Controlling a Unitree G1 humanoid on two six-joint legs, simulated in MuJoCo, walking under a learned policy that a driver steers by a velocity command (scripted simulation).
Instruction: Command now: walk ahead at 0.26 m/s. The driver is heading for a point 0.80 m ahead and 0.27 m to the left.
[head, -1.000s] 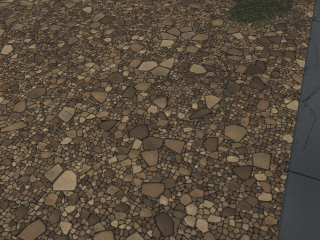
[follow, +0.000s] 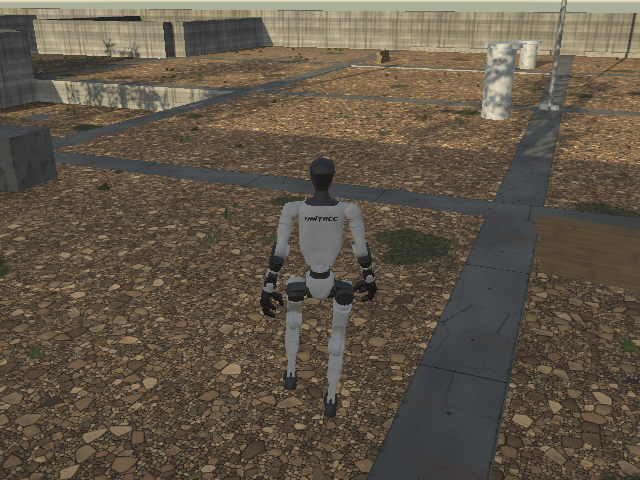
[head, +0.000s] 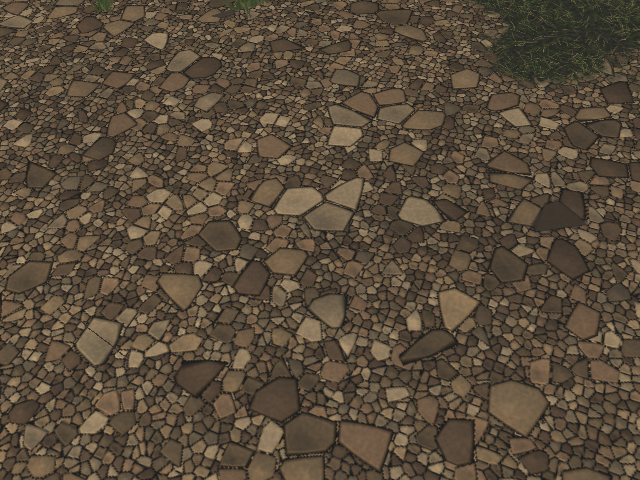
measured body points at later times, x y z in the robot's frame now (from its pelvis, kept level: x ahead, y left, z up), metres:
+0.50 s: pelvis +0.11 +0.03 -0.01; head +0.12 +0.03 +0.44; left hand +0.14 +0.26 -0.17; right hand +0.15 -0.21 -0.16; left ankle +0.19 +0.10 -0.75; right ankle +0.10 -0.10 -0.74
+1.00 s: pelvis +0.22 +0.05 +0.00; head +0.22 +0.06 +0.45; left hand +0.28 +0.29 -0.15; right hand +0.17 -0.20 -0.14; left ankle +0.17 +0.12 -0.75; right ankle +0.22 -0.09 -0.68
